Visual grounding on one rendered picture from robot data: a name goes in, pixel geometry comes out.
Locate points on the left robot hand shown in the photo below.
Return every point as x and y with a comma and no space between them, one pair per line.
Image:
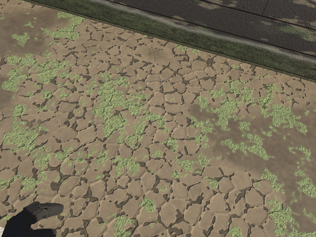
20,224

